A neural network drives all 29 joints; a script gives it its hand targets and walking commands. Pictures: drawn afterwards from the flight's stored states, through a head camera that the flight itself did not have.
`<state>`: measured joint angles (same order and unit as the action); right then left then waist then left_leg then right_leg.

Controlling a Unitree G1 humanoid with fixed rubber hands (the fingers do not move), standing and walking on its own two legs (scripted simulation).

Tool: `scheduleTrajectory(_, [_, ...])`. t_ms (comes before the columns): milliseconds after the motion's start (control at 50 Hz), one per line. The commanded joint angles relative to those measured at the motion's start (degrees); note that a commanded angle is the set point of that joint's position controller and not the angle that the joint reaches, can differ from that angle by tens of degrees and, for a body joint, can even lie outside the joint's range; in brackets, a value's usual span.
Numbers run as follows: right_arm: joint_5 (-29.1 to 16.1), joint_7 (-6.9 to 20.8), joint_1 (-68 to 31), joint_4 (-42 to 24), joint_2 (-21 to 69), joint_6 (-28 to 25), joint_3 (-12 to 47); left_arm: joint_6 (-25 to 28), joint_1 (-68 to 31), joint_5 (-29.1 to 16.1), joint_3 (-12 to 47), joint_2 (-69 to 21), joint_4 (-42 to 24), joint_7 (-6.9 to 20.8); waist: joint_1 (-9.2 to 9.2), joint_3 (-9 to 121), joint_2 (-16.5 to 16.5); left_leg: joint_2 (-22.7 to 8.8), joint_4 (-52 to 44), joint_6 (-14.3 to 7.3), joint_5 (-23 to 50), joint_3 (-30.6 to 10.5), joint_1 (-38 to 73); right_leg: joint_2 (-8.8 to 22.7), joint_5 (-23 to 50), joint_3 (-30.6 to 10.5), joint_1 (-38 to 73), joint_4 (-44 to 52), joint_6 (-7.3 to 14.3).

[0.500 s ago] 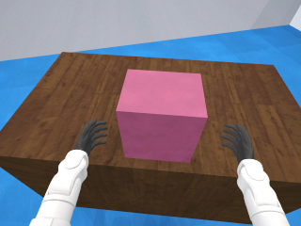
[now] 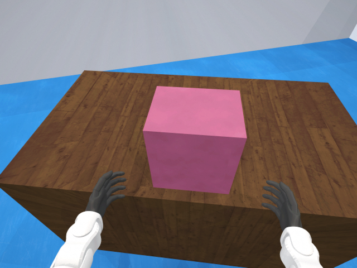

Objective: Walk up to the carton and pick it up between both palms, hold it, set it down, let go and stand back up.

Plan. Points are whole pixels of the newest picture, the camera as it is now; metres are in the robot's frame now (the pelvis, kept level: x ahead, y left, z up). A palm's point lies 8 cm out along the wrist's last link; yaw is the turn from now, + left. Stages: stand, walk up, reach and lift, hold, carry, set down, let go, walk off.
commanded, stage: set down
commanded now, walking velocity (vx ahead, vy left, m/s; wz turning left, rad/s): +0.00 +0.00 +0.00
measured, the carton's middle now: (193, 141) +0.47 -0.03 +0.00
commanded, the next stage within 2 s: none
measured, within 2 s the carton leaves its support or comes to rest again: neither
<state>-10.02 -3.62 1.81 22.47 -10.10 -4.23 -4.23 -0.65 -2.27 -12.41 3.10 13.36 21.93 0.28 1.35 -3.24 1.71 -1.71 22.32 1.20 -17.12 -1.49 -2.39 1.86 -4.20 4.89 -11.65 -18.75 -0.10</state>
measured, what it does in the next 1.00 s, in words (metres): stands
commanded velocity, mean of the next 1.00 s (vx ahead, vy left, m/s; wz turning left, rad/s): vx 0.00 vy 0.00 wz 0.00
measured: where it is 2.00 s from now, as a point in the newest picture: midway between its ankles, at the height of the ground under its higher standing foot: outside the picture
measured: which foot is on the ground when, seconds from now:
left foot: down 0.00-1.00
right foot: down 0.00-1.00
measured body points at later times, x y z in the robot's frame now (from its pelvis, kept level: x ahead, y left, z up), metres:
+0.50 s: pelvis +0.01 +0.01 +0.00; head +0.03 -0.01 +0.45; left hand +0.28 +0.20 -0.02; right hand +0.24 -0.22 -0.04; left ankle -0.05 +0.13 -0.74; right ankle +0.07 -0.13 -0.74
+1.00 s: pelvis +0.02 +0.02 +0.00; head +0.03 +0.01 +0.45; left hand +0.23 +0.22 -0.04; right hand +0.20 -0.23 -0.06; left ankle -0.05 +0.13 -0.74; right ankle +0.07 -0.13 -0.74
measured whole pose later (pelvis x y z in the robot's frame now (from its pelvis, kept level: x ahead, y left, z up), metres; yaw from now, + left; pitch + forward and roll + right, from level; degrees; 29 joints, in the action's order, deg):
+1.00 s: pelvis +0.02 +0.02 +0.00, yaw -3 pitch -5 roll -2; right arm -4.9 -0.6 10.8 33.3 -10.1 -15.7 -4.9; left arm 6.4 11.0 -8.9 3.5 12.3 25.2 -0.3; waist 0.6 -6.4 3.9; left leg -2.6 23.2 0.3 -20.3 1.2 2.6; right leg 0.5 -5.7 2.3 -7.2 -18.2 -0.4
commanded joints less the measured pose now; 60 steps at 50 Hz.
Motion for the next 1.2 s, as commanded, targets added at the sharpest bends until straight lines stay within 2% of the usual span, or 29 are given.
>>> scheduleTrajectory(0, [1.7,0.9,-10.7,-15.0,-2.2,-5.4,-1.4,9.4,-11.2,-1.4,-2.9,8.2,-10.0,-2.1,-2.37,13.0,-1.8,2.1,-7.6,-1.9,-1.7,3.0,-29.9,-1.2,-4.2,-7.6,32.0,-4.4,3.1])
scheduleTrajectory(20, [3.6,0.7,-20.3,-17.7,-5.8,-5.7,-3.7,10.2,-22.8,-3.9,-1.4,10.6,-12.2,-2.0,0.10,16.7,-2.6,2.4,-7.7,-1.6,-3.8,3.8,-31.6,-1.2,-4.8,-7.2,31.4,-4.4,2.9])
scheduleTrajectory(40, [2.1,1.2,-4.6,-13.1,-2.7,-6.7,-1.0,12.4,-7.6,-2.1,-1.1,7.6,-9.7,-2.1,-1.06,14.4,-1.5,2.0,-7.4,-1.3,0.2,3.4,-29.3,-0.9,-0.2,-8.1,34.1,-4.6,3.3])
scheduleTrajectory(60, [3.4,0.6,-20.8,-13.1,-5.5,-7.0,-3.6,13.5,-23.6,-4.2,-0.3,11.7,-10.5,-2.1,0.56,18.9,1.2,2.0,-6.5,-0.3,-1.7,3.8,-32.1,-0.9,-1.8,-7.8,31.5,-4.6,3.2])
scheduleTrajectory(120, [3.6,2.2,-6.3,-4.8,-6.3,-8.2,-4.2,15.9,-10.6,-2.7,1.8,8.0,-7.4,-3.5,1.01,17.5,6.1,-0.2,-7.7,0.3,-1.2,1.5,-30.4,-2.1,-0.6,-6.1,32.6,-8.0,3.2])
scheduleTrajectory(140, [3.5,1.5,-11.7,-8.9,-5.6,-9.4,-4.4,17.0,-15.9,-4.4,0.8,11.5,-8.0,-3.2,-0.89,20.1,3.7,0.2,-6.3,0.4,-1.5,2.9,-33.6,-1.5,-0.7,-7.7,33.1,-7.2,3.1])
scheduleTrajectory(180, [3.9,0.1,-20.0,-8.1,-6.7,-8.9,-5.3,16.1,-23.1,-5.6,1.9,13.3,-3.4,-2.5,2.85,16.6,1.5,0.5,-6.7,-0.3,-4.3,1.2,-35.3,-0.8,0.0,-7.5,32.0,-7.5,2.9])
scheduleTrajectory(300, [0.5,-0.6,-0.2,0.7,-2.6,-10.7,2.4,15.6,0.9,-2.1,-0.5,6.5,5.5,1.0,0.16,9.5,-3.8,2.7,-5.3,0.3,9.4,2.6,-27.4,-0.9,9.0,-9.3,37.0,-3.5,3.0])
scheduleTrajectory(380, [0.6,-1.2,-5.6,-2.1,-2.2,-11.8,1.6,15.6,-3.7,-1.3,-1.1,7.6,5.3,2.2,-0.34,8.3,-5.0,2.6,-6.0,0.2,10.6,2.4,-25.9,-1.0,8.6,-9.1,34.9,-2.5,2.6])
scheduleTrajectory(480, [2.4,-1.2,1.9,-6.1,-1.9,-14.3,1.9,15.5,2.6,-0.7,-0.5,6.2,-1.9,1.3,1.35,9.7,-2.5,1.9,-4.6,2.3,17.0,2.9,-18.5,-2.1,11.7,-7.9,34.0,-3.0,2.4])
scheduleTrajectory(500, [3.5,-0.3,0.6,-0.4,-2.9,-14.1,1.0,15.3,2.4,1.8,-1.9,6.7,-2.3,0.6,-1.51,10.2,1.5,1.9,-4.6,3.3,21.6,2.3,-16.3,-3.4,10.0,-7.0,31.1,-2.5,3.2])
scheduleTrajectory(560, [3.9,0.0,2.3,-3.6,-4.2,-16.1,-1.3,14.7,4.2,2.3,-1.6,7.3,-7.5,-0.3,0.30,9.3,2.7,0.8,-2.0,4.2,26.8,1.3,-14.1,-3.5,9.9,-6.3,27.7,-3.5,3.2])
scheduleTrajectory(580, [4.5,1.0,0.7,0.0,-4.5,-15.8,-2.0,14.4,3.7,3.5,-1.9,6.6,-6.6,-1.1,-2.16,8.4,5.8,1.2,-3.0,4.8,25.3,2.0,-13.7,-4.3,5.4,-6.5,25.8,-1.9,3.9])
scheduleTrajectory(620, [3.8,1.3,3.9,-6.3,-5.6,-17.8,-4.0,16.1,3.0,2.0,-1.7,7.3,-17.2,-2.1,0.16,13.1,6.5,0.1,-1.5,5.3,28.3,1.3,-11.6,-4.6,7.0,-5.5,24.2,-3.2,3.6])
scheduleTrajectory(660, [4.5,2.6,2.8,1.0,-5.6,-17.8,-4.3,14.3,6.2,4.3,-1.3,6.0,-9.5,-2.8,-0.19,10.8,6.7,0.3,-0.6,5.5,31.2,1.2,-10.2,-5.1,6.5,-5.4,20.6,-2.7,4.3])
scheduleTrajectory(680, [3.6,1.2,5.3,-6.7,-3.8,-19.7,-3.2,16.9,6.8,0.6,-1.7,9.9,-15.8,-1.8,1.27,11.3,2.6,0.8,0.3,4.6,29.5,1.8,-11.7,-4.6,8.8,-6.5,23.1,-2.6,3.5])
scheduleTrajectory(700, [3.0,2.0,6.4,-6.3,-3.7,-20.0,-3.5,16.6,7.4,1.4,-1.9,8.3,-14.7,-2.4,-0.10,11.3,3.1,0.9,-0.7,4.1,28.7,2.2,-13.9,-4.5,10.0,-6.7,25.4,-2.7,3.7])
scheduleTrajectory(720, [4.7,3.3,4.4,7.7,-6.5,-17.0,-3.1,12.2,8.7,5.3,-0.7,4.3,-2.4,-2.2,0.30,5.3,6.4,0.9,-2.0,4.6,26.6,1.8,-13.5,-4.8,6.4,-6.4,23.8,-2.2,4.6])
scheduleTrajectory(760, [2.5,1.7,6.7,-5.7,-4.0,-19.3,-2.5,15.4,8.6,1.1,-0.9,6.6,-14.7,-0.8,0.65,8.3,0.1,0.3,-1.5,3.8,25.7,2.6,-15.2,-3.6,9.7,-7.1,27.7,-2.8,3.3])
scheduleTrajectory(780, [4.0,2.3,4.3,2.2,-6.1,-17.5,-2.9,12.5,9.0,2.7,-0.7,4.5,-6.6,-0.9,1.79,6.7,1.0,0.4,-2.2,4.1,23.6,2.3,-15.5,-3.9,9.5,-6.4,27.0,-2.6,3.9])
scheduleTrajectory(860, [2.6,2.9,5.5,-5.1,-5.7,-17.8,-3.1,13.9,10.3,1.0,-1.9,4.7,-13.6,-1.4,-1.58,7.3,0.4,0.2,-3.4,3.5,25.2,1.7,-15.6,-4.8,6.5,-6.2,27.2,-2.5,4.3])
scheduleTrajectory(900, [5.0,2.8,3.1,3.9,-4.6,-13.9,-1.3,9.3,8.9,2.7,-0.9,2.8,-2.0,-0.1,0.00,0.9,-0.5,0.4,-5.5,2.8,16.4,2.5,-17.3,-4.1,1.6,-6.9,25.7,-0.6,4.5])
scheduleTrajectory(920, [5.9,3.0,2.5,5.0,-5.4,-12.5,-1.4,7.7,9.0,4.5,-1.5,3.4,-0.4,-0.1,-1.86,-1.2,0.4,0.1,-6.9,2.7,15.0,2.5,-17.8,-4.4,-1.0,-6.4,25.8,-0.6,4.7])
scheduleTrajectory(1020, [6.9,3.2,3.4,3.8,-5.2,-12.0,-2.3,5.8,9.6,6.2,-3.2,2.2,-5.9,-1.4,-1.81,4.5,0.7,0.3,-6.5,2.9,17.7,3.1,-17.8,-4.0,2.9,-6.3,28.7,-2.0,4.4])
scheduleTrajectory(1040, [4.8,1.8,6.8,-9.3,-2.0,-14.1,-1.1,9.6,9.4,2.0,-4.9,6.3,-16.9,-1.1,-2.96,9.4,-3.6,1.4,-5.2,2.1,19.8,4.4,-19.1,-3.4,10.0,-7.7,32.3,-2.3,3.5])
scheduleTrajectory(1060, [5.8,2.4,6.2,1.1,-3.6,-12.4,-1.5,6.5,9.8,4.9,-3.1,3.2,-5.9,-1.0,-0.16,3.6,0.5,1.8,-5.4,2.9,18.7,3.2,-18.8,-3.7,10.2,-6.8,30.2,-2.4,4.4])
scheduleTrajectory(1080, [9.5,3.2,2.6,14.5,-4.9,-10.1,-1.1,2.5,9.4,9.4,-2.8,1.4,4.8,-0.9,-1.43,0.6,2.5,1.5,-6.7,3.4,16.7,3.1,-18.3,-3.7,4.7,-7.1,28.2,-0.7,4.9])
scheduleTrajectory(1100, [7.3,2.5,4.5,1.4,-3.6,-12.5,-2.3,6.4,6.8,6.3,-4.1,4.1,-11.0,-1.3,-2.54,7.4,2.3,1.3,-5.9,3.3,18.6,4.3,-17.6,-3.7,4.2,-7.1,29.7,-1.6,3.8])
scheduleTrajectory(1180, [7.6,2.5,4.5,2.7,-3.0,-12.8,-2.5,4.9,9.6,7.1,-4.2,4.6,-8.7,-1.8,-2.24,6.5,-0.4,1.8,-5.3,2.4,15.0,3.8,-18.3,-2.7,6.2,-6.9,29.7,-2.9,3.3])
